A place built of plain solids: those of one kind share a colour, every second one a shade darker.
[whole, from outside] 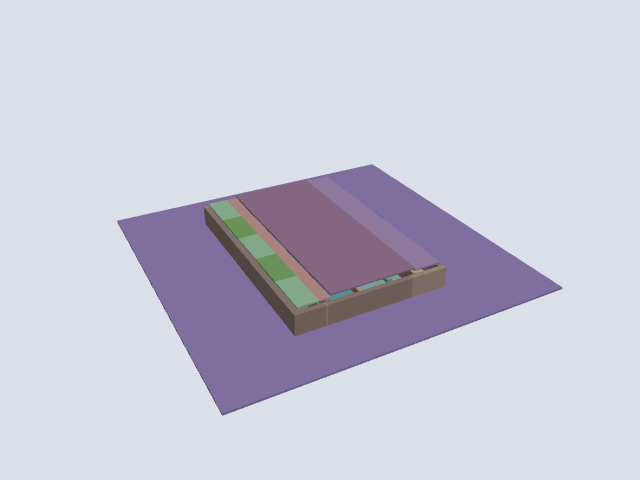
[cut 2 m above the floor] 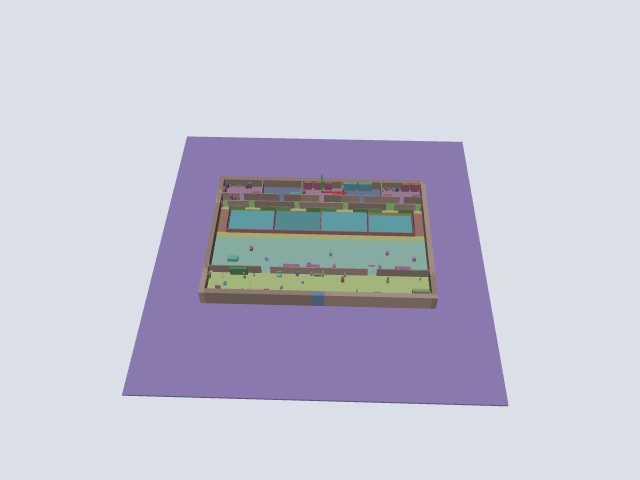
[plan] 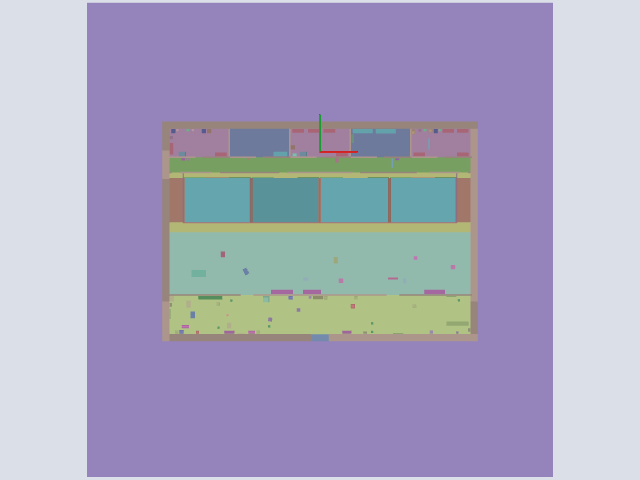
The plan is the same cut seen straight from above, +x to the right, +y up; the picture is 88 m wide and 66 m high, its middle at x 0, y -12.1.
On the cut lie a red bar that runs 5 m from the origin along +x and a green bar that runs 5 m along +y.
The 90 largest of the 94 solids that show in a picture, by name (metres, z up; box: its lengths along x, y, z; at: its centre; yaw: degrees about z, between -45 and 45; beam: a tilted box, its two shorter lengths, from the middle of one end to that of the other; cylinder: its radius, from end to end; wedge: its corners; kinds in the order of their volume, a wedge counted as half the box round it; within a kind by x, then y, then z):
{
 "ground_under_all_1": {"box": [64.07, 65.24, 0.4], "at": [0.0, -12.08, -0.75]},
 "wall_1": {"box": [1.0, 7.25, 4.17], "at": [-21.2, -22.39, 1.49]},
 "wall_2": {"box": [1.0, 18.66, 4.17], "at": [-21.2, -11.24, 1.49]},
 "wall_3": {"box": [1.0, 3.9, 4.17], "at": [-21.2, -1.76, 1.49]},
 "wall_4": {"box": [1.0, 5.8, 4.17], "at": [-21.2, 1.29, 1.49]},
 "wall_5": {"box": [3.79, 0.2, 4.17], "at": [-19.01, -0.71, 1.49]},
 "wall_6": {"box": [3.79, 0.2, 4.17], "at": [-19.01, -0.71, 1.49]},
 "wall_7": {"box": [4.27, 0.2, 4.17], "at": [-17.14, -2.81, 1.49]},
 "wall_8": {"box": [10.12, 1.0, 4.17], "at": [-16.64, 3.69, 1.49]},
 "wall_9": {"box": [10.01, 0.2, 4.17], "at": [-15.9, -19.67, 1.49]},
 "wall_10": {"box": [3.79, 0.2, 4.17], "at": [-14.27, -0.71, 1.49]},
 "wall_11": {"box": [7.37, 0.2, 4.17], "at": [-12.48, -0.71, 1.49]},
 "wall_12": {"box": [20.5, 1.0, 4.17], "at": [-11.45, -25.52, 1.49]},
 "wall_13": {"box": [3.79, 0.2, 4.17], "at": [-10.69, -0.71, 1.49]},
 "wall_14": {"box": [8.19, 0.2, 4.17], "at": [-9.66, -2.81, 1.49]},
 "wall_15": {"box": [10.12, 1.0, 4.17], "at": [-8.32, 3.69, 1.49]},
 "wall_16": {"box": [3.79, 0.2, 4.17], "at": [-5.95, -0.71, 1.49]},
 "wall_17": {"box": [7.37, 0.2, 4.17], "at": [-4.16, -0.71, 1.49]},
 "wall_18": {"box": [3.79, 0.2, 4.17], "at": [-2.37, -0.71, 1.49]},
 "wall_19": {"box": [8.99, 0.2, 4.17], "at": [-0.02, -2.81, 1.49]},
 "wall_20": {"box": [18.38, 0.2, 4.17], "at": [0.0, -19.67, 1.49]},
 "wall_21": {"box": [10.12, 1.0, 4.17], "at": [0.0, 3.69, 1.49]},
 "wall_22": {"box": [3.79, 0.2, 4.17], "at": [2.37, -0.71, 1.49]},
 "wall_23": {"box": [3.79, 0.2, 4.17], "at": [5.95, -0.71, 1.49]},
 "wall_24": {"box": [10.12, 1.0, 4.17], "at": [8.32, 3.69, 1.49]},
 "wall_25": {"box": [7.79, 0.2, 4.17], "at": [9.42, -2.81, 1.49]},
 "wall_26": {"box": [3.79, 0.2, 4.17], "at": [10.69, -0.71, 1.49]},
 "wall_27": {"box": [20.5, 1.0, 4.17], "at": [11.45, -25.52, 1.49]},
 "wall_28": {"box": [7.37, 0.2, 4.17], "at": [12.48, -0.71, 1.49]},
 "wall_29": {"box": [10.01, 0.2, 4.17], "at": [15.9, -19.67, 1.49]},
 "wall_30": {"box": [10.12, 1.0, 4.17], "at": [16.64, 3.69, 1.49]},
 "wall_31": {"box": [4.26, 0.2, 4.17], "at": [17.15, -2.81, 1.49]},
 "wall_32": {"box": [3.79, 0.2, 4.17], "at": [19.01, -0.71, 1.49]},
 "wall_33": {"box": [3.79, 0.2, 4.17], "at": [19.01, -0.71, 1.49]},
 "wall_34": {"box": [1.0, 7.25, 4.17], "at": [21.2, -22.39, 1.49]},
 "wall_35": {"box": [1.0, 18.66, 4.17], "at": [21.2, -11.24, 1.49]},
 "wall_36": {"box": [1.0, 5.8, 4.17], "at": [21.2, 1.29, 1.49]},
 "floor_yard_1": {"box": [41.6, 8.65, 1.4], "at": [0.0, -15.35, 0.1]},
 "floor_lobby_1": {"box": [41.6, 5.45, 1.4], "at": [0.0, -22.39, 0.1]},
 "floor_plot_1": {"box": [8.95, 6.11, 1.18], "at": [-14.12, -6.62, -0.01]},
 "floor_plot_2": {"box": [9.0, 6.11, 1.16], "at": [-4.75, -6.62, -0.02]},
 "floor_plot_3": {"box": [9.2, 6.11, 1.4], "at": [4.75, -6.62, 0.1]},
 "floor_plot_4": {"box": [8.85, 6.11, 0.6], "at": [14.18, -6.62, -0.3]},
 "ceil_hall_1": {"box": [41.6, 16.86, 0.3], "at": [0.0, -11.24, 4.75]},
 "floor_store_1": {"box": [8.32, 4.0, 1.4], "at": [-16.64, 1.29, 0.1]},
 "floor_store_2": {"box": [8.32, 4.0, 1.4], "at": [0.0, 1.29, 0.1]},
 "floor_store_3": {"box": [8.32, 4.0, 1.4], "at": [16.64, 1.29, 0.1]},
 "floor_walkway_1": {"box": [41.6, 1.35, 1.4], "at": [0.0, -10.35, 0.1]},
 "floor_walkway_2": {"box": [41.6, 0.75, 1.4], "at": [0.0, -3.19, 0.1]},
 "floor_back_corridor_1": {"box": [41.6, 2.1, 1.4], "at": [0.0, -1.76, 0.1]},
 "floor_office_1": {"box": [8.32, 4.0, 1.4], "at": [-8.32, 1.29, 0.1]},
 "floor_office_2": {"box": [8.32, 4.0, 1.4], "at": [8.32, 1.29, 0.1]},
 "ceil_lobby_1": {"box": [41.6, 5.45, 0.3], "at": [0.0, -22.39, 4.35]},
 "floor_baulk_1": {"box": [2.2, 6.11, 1.4], "at": [-19.7, -6.61, 0.1]},
 "floor_baulk_2": {"box": [0.4, 6.11, 1.4], "at": [-9.45, -6.61, 0.1]},
 "floor_baulk_3": {"box": [0.4, 6.11, 1.4], "at": [-0.05, -6.61, 0.1]},
 "floor_baulk_4": {"box": [0.4, 6.11, 1.4], "at": [9.55, -6.61, 0.1]},
 "floor_baulk_5": {"box": [2.2, 6.11, 1.4], "at": [19.7, -6.61, 0.1]},
 "ceil_store_1": {"box": [8.32, 4.0, 0.3], "at": [-16.64, 1.29, 4.2]},
 "ceil_store_2": {"box": [8.32, 4.0, 0.3], "at": [0.0, 1.29, 4.2]},
 "ceil_store_3": {"box": [8.32, 4.0, 0.3], "at": [16.64, 1.29, 4.2]},
 "ceil_back_corridor_1": {"box": [41.6, 2.1, 0.3], "at": [0.0, -1.76, 4.2]},
 "ceil_office_1": {"box": [8.32, 4.0, 0.3], "at": [-8.32, 1.29, 4.2]},
 "ceil_office_2": {"box": [8.32, 4.0, 0.3], "at": [8.32, 1.29, 4.2]},
 "rail_far_1": {"box": [37.72, 0.12, 2.45], "at": [0.0, -9.73, 0.62]},
 "door_leaf_1": {"box": [2.4, 0.97, 4.67], "at": [0.0, -25.54, 1.74]},
 "cabinets_hall_1": {"box": [3.05, 0.6, 2.0], "at": [-5.22, -19.24, 1.8]},
 "cabinets_hall_2": {"box": [2.5, 0.6, 2.0], "at": [-1.1, -19.24, 1.8]},
 "cabinets_hall_3": {"box": [2.85, 0.6, 2.0], "at": [15.78, -19.24, 1.8]},
 "rail_baulk_1": {"box": [0.12, 6.76, 2.45], "at": [-18.8, -6.29, 0.62]},
 "rail_baulk_2": {"box": [0.12, 6.11, 2.45], "at": [-9.45, -6.62, 0.62]},
 "rail_baulk_3": {"box": [0.12, 6.11, 2.45], "at": [-0.05, -6.62, 0.62]},
 "rail_baulk_4": {"box": [0.12, 6.11, 2.45], "at": [9.55, -6.62, 0.62]},
 "rail_baulk_5": {"box": [0.12, 6.76, 2.45], "at": [18.8, -6.29, 0.62]},
 "cabinets_office_1": {"box": [1.9, 0.6, 2.0], "at": [-5.46, -0.28, 1.8]},
 "cabinets_office_2": {"box": [2.75, 0.6, 2.0], "at": [5.88, 2.86, 1.8]},
 "cabinets_office_3": {"box": [2.75, 0.6, 2.0], "at": [9.04, 2.86, 1.8]},
 "shelves_store_1": {"box": [1.6, 0.5, 2.0], "at": [-3.01, 2.91, 1.8]},
 "shelves_store_2": {"box": [1.6, 0.5, 2.0], "at": [-0.86, 2.91, 1.8]},
 "shelves_store_3": {"box": [1.6, 0.5, 2.0], "at": [1.29, 2.91, 1.8]},
 "shelves_store_4": {"box": [1.6, 0.5, 2.0], "at": [17.63, 2.91, 1.8]},
 "shelves_store_5": {"box": [1.6, 0.5, 2.0], "at": [19.63, 2.91, 1.8]},
 "rail_end_1": {"box": [2.99, 0.12, 2.45], "at": [-17.25, -3.5, 0.62]},
 "rail_end_2": {"box": [2.99, 0.12, 2.45], "at": [-11.0, -3.5, 0.62]},
 "rail_end_3": {"box": [3.04, 0.12, 2.45], "at": [-7.87, -3.5, 0.62]},
 "rail_end_4": {"box": [2.99, 0.12, 2.45], "at": [-1.6, -3.5, 0.62]},
 "rail_end_5": {"box": [3.14, 0.12, 2.45], "at": [1.58, -3.5, 0.62]},
 "lockers_lobby_1": {"box": [3.3, 0.5, 1.8], "at": [-15.1, -20.05, 1.7]},
 "desk_lobby_1": {"box": [3.05, 0.6, 1.05], "at": [18.93, -23.59, 1.32]},
 "console_hall_1": {"box": [2.0, 0.95, 0.79], "at": [-16.66, -16.71, 1.19]}
}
